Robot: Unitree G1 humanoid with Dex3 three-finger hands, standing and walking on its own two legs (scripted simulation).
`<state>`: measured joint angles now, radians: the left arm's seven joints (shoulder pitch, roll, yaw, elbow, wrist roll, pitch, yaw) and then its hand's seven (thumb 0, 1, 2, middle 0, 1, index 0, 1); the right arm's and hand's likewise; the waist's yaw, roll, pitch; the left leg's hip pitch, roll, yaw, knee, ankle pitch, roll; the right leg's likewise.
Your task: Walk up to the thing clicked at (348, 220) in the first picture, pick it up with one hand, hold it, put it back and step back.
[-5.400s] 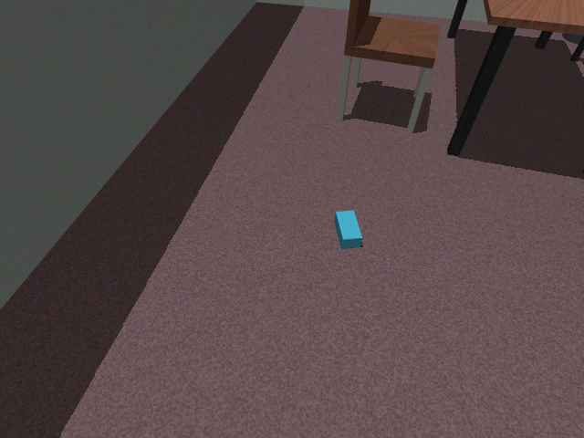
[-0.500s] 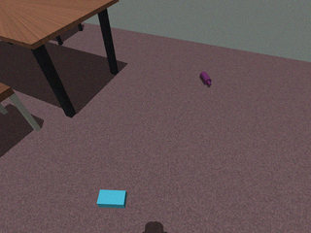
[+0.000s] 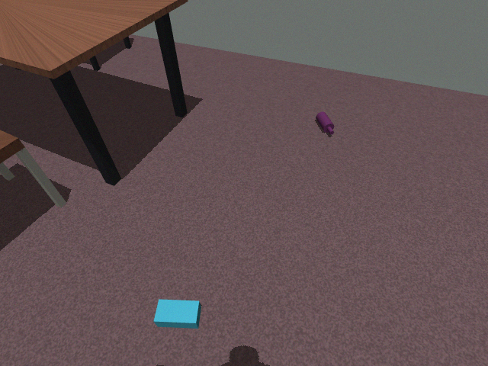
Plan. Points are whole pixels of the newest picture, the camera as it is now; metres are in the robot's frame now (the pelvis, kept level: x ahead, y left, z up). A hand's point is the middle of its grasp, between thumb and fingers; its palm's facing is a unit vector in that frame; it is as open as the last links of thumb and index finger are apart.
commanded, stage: stand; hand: left
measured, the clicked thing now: (178, 313) +0.46 +0.28 -0.75
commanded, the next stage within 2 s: none
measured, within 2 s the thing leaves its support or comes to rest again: neither
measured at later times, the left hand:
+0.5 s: hand out of the picture +0.06 +0.23 -0.16, palm faces -0.03 -0.94 -0.33, open 7.4 cm
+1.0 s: hand out of the picture +0.08 +0.23 -0.16, palm faces -0.03 -0.94 -0.34, open 7.4 cm
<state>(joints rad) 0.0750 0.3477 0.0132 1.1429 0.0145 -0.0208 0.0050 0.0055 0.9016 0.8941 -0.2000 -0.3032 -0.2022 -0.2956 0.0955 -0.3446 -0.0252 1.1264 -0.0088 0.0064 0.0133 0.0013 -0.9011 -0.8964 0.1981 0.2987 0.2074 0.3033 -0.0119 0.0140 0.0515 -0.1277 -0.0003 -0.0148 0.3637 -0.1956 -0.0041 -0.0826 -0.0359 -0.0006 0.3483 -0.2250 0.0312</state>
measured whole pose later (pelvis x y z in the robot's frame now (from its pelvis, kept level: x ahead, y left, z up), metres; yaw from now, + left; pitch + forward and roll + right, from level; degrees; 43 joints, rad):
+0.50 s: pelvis -0.01 -0.01 +0.00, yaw +0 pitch -2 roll +0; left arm 0.10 0.34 0.00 1.14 0.01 -0.01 -0.01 0.00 0.90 0.89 -0.20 -0.30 -0.20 -0.30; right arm 0.07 -0.35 -0.01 1.14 -0.01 0.00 0.01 0.00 -0.90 -0.90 0.20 0.30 0.21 0.30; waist -0.01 0.00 0.06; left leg -0.13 0.02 -0.03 0.33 -0.16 -0.03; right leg -0.09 -0.01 -0.01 0.32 -0.19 0.01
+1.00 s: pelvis +0.00 -0.02 +0.00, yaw +0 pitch -2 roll +0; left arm 0.10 0.35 0.00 1.13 0.01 -0.01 -0.01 0.00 0.90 0.89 -0.20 -0.30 -0.20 -0.30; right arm 0.09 -0.35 0.00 1.14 -0.01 -0.01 0.00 0.00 -0.90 -0.90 0.20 0.30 0.21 0.30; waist -0.01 0.00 0.05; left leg -0.12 0.03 -0.03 0.32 -0.17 -0.03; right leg -0.08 -0.01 -0.01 0.32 -0.21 0.00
